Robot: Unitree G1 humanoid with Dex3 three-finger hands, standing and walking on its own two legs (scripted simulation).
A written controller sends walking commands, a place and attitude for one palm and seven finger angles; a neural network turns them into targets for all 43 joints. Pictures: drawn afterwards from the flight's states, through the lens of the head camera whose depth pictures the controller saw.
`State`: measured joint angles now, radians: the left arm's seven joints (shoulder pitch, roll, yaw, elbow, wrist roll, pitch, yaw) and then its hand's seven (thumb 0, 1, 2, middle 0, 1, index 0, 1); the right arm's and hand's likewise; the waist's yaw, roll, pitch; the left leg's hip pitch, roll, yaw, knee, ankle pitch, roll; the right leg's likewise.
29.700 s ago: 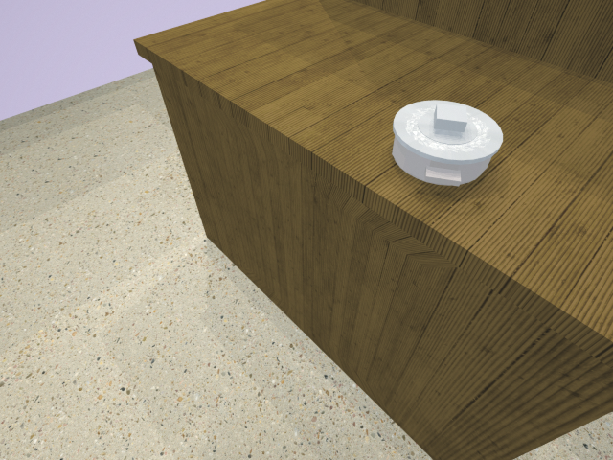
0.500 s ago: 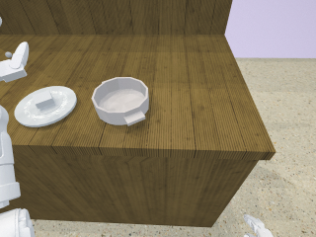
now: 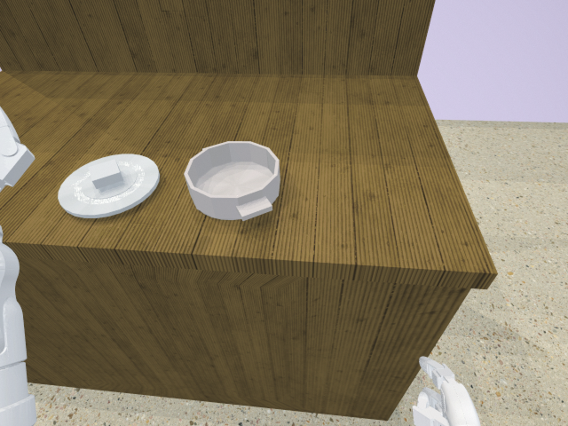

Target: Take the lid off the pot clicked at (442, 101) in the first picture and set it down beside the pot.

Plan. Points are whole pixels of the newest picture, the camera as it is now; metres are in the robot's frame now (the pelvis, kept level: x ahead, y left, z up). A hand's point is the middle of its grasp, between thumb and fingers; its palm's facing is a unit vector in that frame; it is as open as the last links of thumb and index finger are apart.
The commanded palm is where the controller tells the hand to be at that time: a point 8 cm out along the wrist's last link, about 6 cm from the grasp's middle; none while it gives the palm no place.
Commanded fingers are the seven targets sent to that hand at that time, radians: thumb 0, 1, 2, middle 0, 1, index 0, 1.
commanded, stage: draw the hand back to the body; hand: left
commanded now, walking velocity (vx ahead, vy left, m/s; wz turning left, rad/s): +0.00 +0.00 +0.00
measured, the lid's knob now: (105, 173) +0.48 +0.39 +0.10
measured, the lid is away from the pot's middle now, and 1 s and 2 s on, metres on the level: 0.23 0.23 0.23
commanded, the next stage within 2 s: step back with the hand held close in 0.70 s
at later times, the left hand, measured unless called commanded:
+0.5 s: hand out of the picture +0.19 +0.27 +0.29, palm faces +0.50 -0.83 -0.23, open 7.4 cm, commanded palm +0.13 +0.31 +0.29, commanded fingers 0.00 0.90 0.90 -0.20 -0.30 -0.20 -0.30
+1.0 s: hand out of the picture +0.18 +0.28 +0.29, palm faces +0.52 -0.78 -0.34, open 7.4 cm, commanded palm +0.12 +0.32 +0.29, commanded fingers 0.00 0.90 0.90 -0.20 -0.30 -0.20 -0.30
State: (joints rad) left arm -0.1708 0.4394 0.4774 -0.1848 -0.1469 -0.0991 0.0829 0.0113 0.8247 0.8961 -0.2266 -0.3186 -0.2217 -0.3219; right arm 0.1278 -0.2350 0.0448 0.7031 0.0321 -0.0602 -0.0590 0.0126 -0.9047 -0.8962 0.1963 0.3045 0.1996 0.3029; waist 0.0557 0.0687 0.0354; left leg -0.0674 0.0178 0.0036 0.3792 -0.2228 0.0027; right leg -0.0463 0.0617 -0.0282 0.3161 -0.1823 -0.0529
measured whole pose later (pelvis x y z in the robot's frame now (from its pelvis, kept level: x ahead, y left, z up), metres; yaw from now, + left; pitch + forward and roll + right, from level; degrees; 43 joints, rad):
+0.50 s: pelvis -0.01 +0.03 +0.00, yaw +0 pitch -7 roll -1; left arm 0.15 0.39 0.47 -0.56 -0.15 -0.14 0.07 0.01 0.89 0.90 -0.21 -0.30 -0.20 -0.31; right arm 0.14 -0.21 0.04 0.70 0.01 -0.09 -0.05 0.01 -0.90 -0.90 0.20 0.30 0.20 0.30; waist 0.07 0.06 0.03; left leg -0.05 -0.01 0.02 0.39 -0.22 0.04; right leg -0.03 0.03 -0.01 0.32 -0.18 -0.02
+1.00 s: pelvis -0.01 +0.04 +0.00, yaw -1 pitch -2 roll -2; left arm 0.23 0.45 0.54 -0.67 -0.09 -0.21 0.10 0.01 0.89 0.90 -0.21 -0.30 -0.20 -0.31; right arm 0.14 -0.22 0.03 0.61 0.03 -0.03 -0.03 0.01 -0.90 -0.90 0.20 0.30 0.20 0.30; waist 0.03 0.04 0.01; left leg -0.20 -0.01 0.02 0.47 -0.24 0.06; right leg -0.15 0.03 -0.01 0.34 -0.16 0.00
